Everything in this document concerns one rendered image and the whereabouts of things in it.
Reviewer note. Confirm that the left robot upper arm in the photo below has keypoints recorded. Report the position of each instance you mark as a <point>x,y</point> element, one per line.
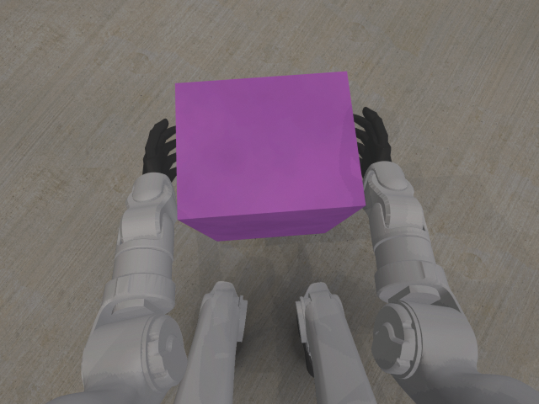
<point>134,361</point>

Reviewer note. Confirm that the right robot upper arm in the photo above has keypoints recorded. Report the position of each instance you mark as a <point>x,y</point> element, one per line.
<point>431,352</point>

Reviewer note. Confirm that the robot right forearm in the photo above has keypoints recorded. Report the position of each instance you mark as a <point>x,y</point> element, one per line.
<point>406,268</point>

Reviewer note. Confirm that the robot left hand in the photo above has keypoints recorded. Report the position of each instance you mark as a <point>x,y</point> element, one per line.
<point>156,159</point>

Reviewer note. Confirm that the left robot shin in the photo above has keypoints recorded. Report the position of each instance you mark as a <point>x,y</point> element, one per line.
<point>220,285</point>

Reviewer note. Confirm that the robot right foot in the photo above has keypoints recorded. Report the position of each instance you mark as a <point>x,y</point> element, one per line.
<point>308,357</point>

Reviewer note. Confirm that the robot left forearm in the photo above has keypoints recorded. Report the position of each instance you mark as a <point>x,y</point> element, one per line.
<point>142,276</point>

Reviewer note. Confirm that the carton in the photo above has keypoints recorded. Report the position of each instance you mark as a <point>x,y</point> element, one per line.
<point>266,156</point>

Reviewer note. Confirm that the robot right hand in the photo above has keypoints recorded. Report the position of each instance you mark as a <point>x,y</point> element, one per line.
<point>375,139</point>

